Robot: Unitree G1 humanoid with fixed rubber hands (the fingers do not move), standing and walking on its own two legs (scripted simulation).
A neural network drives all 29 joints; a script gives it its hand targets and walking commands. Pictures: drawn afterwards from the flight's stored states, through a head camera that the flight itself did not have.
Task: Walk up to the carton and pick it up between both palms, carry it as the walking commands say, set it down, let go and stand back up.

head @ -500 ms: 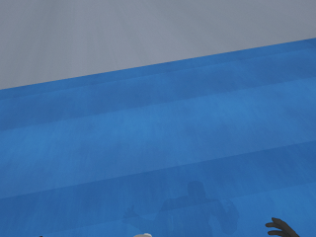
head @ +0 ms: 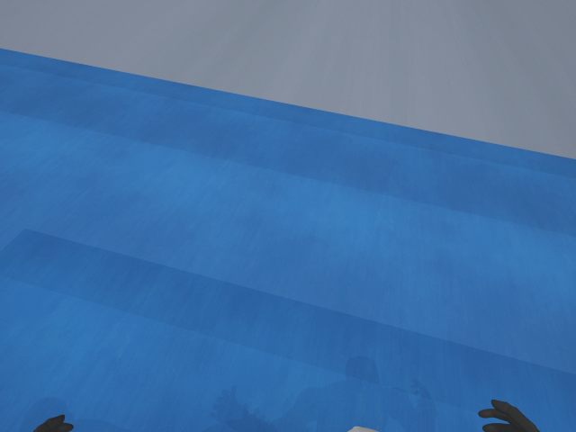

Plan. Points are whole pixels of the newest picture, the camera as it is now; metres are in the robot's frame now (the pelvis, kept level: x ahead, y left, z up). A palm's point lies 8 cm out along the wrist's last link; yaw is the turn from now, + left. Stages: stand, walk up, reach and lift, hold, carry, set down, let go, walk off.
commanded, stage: walk up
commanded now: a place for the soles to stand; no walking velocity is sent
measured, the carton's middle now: out of the picture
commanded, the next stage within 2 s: none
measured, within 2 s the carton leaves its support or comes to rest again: neither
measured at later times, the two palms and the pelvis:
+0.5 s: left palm out of the picture -0.07 +0.42 -0.02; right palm (362, 337) +0.30 -0.12 -0.06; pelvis +0.02 +0.08 +0.01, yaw +27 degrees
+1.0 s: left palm out of the picture -0.11 +0.53 -0.04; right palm (239, 294) +0.39 +0.08 -0.09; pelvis +0.07 +0.22 -0.02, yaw +49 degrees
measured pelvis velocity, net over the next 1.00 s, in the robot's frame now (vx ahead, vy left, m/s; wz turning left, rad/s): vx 0.07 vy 0.22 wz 0.85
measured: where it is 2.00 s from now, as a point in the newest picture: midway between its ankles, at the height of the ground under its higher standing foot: outside the picture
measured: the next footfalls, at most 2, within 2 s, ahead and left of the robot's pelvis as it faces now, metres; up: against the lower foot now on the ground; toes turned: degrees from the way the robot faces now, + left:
right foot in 0.22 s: +0.13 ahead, -0.02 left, +0.00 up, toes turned +8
left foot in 0.66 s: +0.02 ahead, +0.33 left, +0.00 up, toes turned +35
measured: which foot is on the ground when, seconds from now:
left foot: down 0.00-0.24, up 0.26-0.64, down 0.66-0.96, up 0.98-1.00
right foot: up 0.00-0.20, down 0.22-0.64, up 0.66-0.94, down 0.96-1.00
